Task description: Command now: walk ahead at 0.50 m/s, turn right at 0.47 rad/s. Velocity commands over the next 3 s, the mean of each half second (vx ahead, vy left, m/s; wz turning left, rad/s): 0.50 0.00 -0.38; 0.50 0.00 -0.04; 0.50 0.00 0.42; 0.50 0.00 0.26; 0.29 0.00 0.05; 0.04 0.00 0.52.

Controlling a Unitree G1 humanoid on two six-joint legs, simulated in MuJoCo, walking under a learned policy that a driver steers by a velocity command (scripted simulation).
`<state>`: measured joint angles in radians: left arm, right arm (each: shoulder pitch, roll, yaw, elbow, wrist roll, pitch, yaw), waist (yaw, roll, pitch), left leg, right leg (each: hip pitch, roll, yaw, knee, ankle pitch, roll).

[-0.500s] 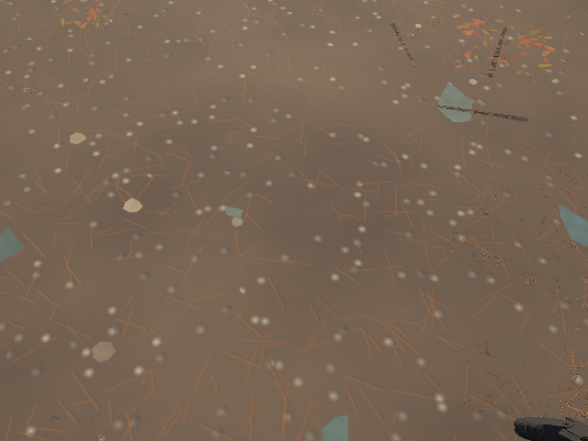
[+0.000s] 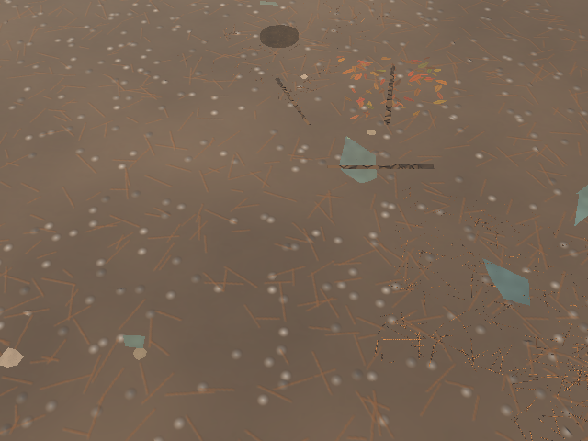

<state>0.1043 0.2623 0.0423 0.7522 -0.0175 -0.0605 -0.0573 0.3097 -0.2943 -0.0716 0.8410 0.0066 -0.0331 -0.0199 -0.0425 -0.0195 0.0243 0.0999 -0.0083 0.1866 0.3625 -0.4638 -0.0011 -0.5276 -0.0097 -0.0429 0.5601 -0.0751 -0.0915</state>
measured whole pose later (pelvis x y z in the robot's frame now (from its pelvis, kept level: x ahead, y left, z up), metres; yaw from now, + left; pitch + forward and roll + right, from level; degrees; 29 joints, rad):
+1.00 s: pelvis +0.57 -0.08 +0.01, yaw -12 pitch +3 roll +2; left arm 0.02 0.25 0.03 0.68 -0.01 -0.09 -0.04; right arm 0.42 -0.29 -0.05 0.88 0.02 -0.05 0.00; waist -0.10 -0.02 0.01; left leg 0.04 -0.02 -0.01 0.34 -0.41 0.00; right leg -0.49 -0.03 0.01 0.47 -0.03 -0.04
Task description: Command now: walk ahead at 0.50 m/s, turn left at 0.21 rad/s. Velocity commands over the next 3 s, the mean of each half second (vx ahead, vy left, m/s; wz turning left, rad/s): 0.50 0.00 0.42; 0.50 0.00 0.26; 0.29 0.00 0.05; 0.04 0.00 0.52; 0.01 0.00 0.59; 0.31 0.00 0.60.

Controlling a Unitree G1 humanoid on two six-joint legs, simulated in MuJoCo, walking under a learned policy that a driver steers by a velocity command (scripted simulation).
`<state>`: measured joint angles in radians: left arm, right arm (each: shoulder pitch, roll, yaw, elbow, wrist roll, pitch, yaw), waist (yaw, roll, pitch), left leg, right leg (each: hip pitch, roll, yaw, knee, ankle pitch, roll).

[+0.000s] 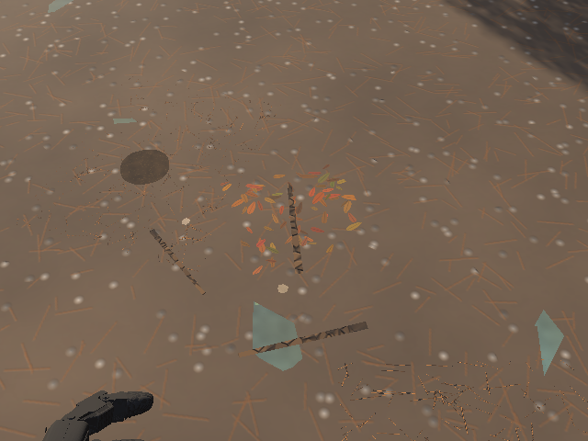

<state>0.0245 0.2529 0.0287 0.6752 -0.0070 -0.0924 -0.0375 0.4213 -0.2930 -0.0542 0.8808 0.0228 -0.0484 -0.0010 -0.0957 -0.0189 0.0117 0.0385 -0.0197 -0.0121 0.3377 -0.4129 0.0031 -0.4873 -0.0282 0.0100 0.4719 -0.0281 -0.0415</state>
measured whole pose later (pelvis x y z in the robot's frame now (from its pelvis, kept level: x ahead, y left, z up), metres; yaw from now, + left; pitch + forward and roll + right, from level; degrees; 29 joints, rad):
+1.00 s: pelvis +0.54 +0.12 +0.01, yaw +21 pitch +2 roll +2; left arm 0.08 0.27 0.03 0.76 -0.02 -0.09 -0.05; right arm 0.32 -0.29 -0.06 0.79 0.00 -0.06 0.00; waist -0.06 -0.04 0.01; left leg 0.06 -0.08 -0.01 0.26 -0.35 0.06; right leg -0.59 -0.05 0.00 0.54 0.04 -0.03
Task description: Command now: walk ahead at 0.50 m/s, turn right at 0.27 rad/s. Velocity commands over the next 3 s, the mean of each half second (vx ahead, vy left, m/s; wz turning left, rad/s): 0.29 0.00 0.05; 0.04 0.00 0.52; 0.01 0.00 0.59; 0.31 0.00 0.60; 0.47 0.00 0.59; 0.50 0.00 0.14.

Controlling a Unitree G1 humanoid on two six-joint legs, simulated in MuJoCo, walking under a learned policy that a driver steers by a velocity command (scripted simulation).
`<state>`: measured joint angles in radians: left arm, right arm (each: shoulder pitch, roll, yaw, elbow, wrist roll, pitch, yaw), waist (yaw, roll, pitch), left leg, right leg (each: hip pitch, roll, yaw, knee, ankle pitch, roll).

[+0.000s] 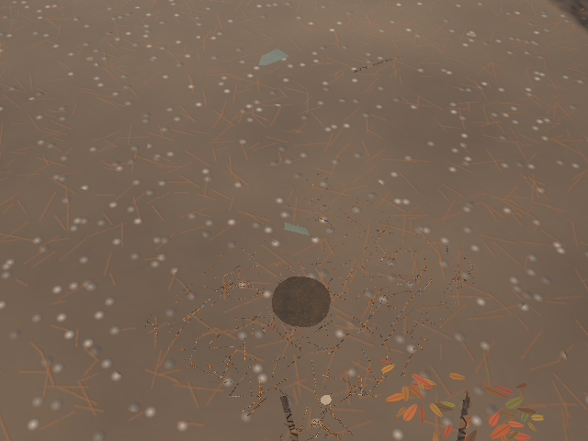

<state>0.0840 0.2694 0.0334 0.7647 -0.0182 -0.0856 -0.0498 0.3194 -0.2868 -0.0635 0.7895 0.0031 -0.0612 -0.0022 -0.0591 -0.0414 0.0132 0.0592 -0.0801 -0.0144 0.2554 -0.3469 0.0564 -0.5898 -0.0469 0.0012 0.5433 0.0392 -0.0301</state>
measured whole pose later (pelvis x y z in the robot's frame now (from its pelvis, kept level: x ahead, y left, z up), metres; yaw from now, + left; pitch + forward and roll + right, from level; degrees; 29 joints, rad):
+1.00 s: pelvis +0.32 -0.06 +0.00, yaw +19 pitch +3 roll +0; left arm 0.15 0.29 0.06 0.79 0.01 -0.01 0.01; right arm 0.17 -0.32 -0.09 0.61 0.01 0.06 -0.04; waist 0.00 0.03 0.01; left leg -0.43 -0.11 -0.21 0.59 -0.24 0.01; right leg -0.33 0.03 0.07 0.54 -0.26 0.01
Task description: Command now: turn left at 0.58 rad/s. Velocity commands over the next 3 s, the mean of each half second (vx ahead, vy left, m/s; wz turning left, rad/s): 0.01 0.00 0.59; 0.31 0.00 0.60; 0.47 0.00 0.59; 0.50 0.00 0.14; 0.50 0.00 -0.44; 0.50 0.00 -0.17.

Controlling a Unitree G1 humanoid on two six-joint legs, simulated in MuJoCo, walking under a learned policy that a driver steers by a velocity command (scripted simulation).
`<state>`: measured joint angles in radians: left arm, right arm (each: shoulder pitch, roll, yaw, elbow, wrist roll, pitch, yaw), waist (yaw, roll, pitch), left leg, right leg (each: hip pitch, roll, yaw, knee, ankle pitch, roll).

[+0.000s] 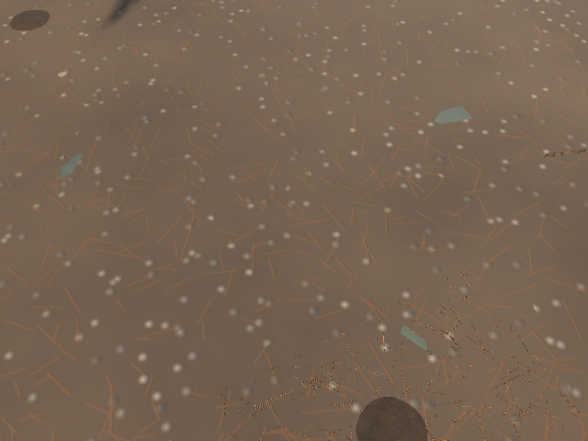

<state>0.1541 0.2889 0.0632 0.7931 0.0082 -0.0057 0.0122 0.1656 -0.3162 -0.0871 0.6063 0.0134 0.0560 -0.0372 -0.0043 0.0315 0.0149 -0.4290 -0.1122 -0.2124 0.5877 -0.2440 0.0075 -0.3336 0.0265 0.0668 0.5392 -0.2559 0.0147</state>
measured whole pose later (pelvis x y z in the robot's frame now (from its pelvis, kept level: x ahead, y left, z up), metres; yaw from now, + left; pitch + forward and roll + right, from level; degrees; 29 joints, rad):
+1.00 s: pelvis +0.11 +0.05 +0.01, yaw +35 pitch +1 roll +0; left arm 0.28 0.27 0.07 0.75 0.00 -0.09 0.00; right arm 0.29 -0.32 -0.07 0.65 0.03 -0.01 0.00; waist 0.02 0.05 -0.02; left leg -0.53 -0.01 -0.10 1.11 -0.35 0.02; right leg -0.19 0.01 -0.03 0.42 -0.26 -0.02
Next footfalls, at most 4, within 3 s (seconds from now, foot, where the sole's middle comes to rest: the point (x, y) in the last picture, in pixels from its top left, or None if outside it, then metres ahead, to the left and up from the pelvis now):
0.42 left None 0.00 0.14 -0.77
0.84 right None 0.19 -0.03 -0.77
1.32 left None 0.26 0.38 -0.77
1.84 right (98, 380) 0.61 0.51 -0.77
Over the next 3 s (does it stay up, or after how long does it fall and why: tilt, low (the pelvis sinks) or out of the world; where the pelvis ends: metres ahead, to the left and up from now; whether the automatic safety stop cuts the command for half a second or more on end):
stays up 0.87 0.82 0.01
